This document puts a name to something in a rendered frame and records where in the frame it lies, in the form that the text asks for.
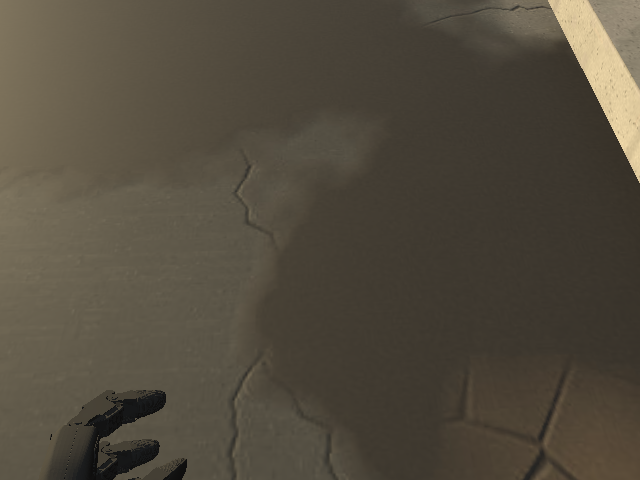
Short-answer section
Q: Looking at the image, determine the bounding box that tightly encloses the robot left hand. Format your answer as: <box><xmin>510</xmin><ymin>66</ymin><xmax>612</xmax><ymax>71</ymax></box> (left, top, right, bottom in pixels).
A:
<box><xmin>38</xmin><ymin>390</ymin><xmax>187</xmax><ymax>480</ymax></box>

